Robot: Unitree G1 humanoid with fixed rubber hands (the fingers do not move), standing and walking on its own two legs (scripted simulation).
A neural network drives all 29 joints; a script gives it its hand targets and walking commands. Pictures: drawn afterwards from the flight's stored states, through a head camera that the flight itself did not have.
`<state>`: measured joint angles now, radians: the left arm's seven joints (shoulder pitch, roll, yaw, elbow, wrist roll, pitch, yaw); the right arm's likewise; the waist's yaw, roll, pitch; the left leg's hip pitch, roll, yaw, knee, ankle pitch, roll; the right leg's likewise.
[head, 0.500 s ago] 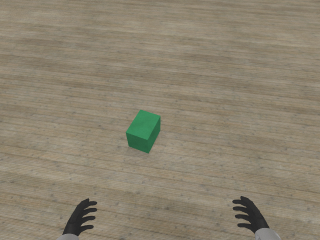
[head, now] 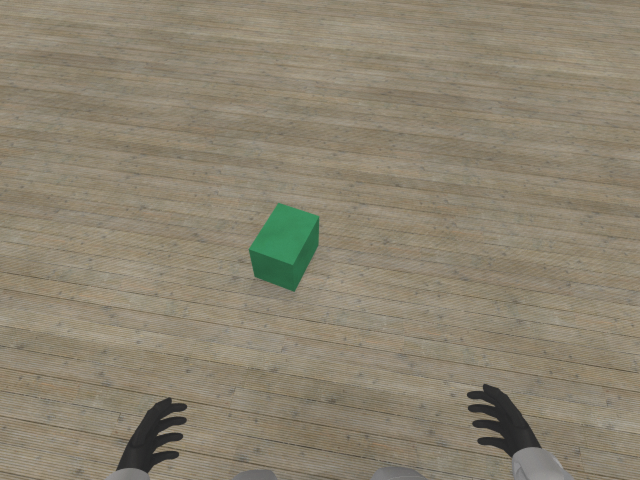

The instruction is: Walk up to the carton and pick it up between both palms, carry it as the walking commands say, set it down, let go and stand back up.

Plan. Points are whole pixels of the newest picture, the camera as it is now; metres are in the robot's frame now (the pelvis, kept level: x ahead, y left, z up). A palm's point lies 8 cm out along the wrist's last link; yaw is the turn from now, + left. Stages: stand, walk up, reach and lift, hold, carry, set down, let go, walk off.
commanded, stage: stand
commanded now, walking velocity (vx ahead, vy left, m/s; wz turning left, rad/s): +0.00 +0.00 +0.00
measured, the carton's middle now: (286, 247) +0.89 +0.10 -0.66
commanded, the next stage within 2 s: walk up in 0.72 s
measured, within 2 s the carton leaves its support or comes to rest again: neither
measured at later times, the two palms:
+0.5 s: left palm (136, 468) +0.14 +0.24 -0.08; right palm (529, 455) +0.15 -0.25 -0.09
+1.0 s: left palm out of the picture +0.12 +0.25 -0.09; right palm out of the picture +0.11 -0.27 -0.09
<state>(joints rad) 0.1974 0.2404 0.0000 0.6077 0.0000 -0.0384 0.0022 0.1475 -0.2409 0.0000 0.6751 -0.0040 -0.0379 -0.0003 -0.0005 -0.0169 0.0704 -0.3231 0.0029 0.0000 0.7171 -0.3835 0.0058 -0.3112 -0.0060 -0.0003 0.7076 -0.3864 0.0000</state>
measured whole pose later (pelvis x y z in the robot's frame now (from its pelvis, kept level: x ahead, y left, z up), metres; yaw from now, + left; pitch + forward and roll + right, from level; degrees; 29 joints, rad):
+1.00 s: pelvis -0.01 -0.01 +0.00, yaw +1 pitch -1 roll +0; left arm 0.22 0.28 0.00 0.68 0.00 -0.07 0.00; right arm 0.20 -0.29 0.00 0.78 0.00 -0.05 0.02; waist 0.00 -0.02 0.03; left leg -0.35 0.00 0.00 0.80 -0.45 0.02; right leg -0.31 -0.01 -0.01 0.71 -0.38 -0.02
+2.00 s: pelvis +0.19 +0.05 +0.00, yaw +5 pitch +0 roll +0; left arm 0.25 0.38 0.02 0.68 0.00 -0.07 -0.02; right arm 0.39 -0.37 -0.01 0.71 0.00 -0.11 0.04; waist 0.01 -0.07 0.07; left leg -0.34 -0.01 -0.01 0.67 -0.33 0.03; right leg -0.44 -0.04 0.00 0.89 -0.41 -0.02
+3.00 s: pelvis +0.28 +0.04 -0.01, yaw +7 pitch -1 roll +0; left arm 0.28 0.38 0.02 0.71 0.00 -0.07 0.00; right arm 0.25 -0.37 -0.01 0.74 0.00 -0.09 0.01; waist 0.01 -0.01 0.06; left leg -0.43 0.01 -0.02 0.78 -0.32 0.00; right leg -0.38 -0.01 -0.01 0.89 -0.51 -0.02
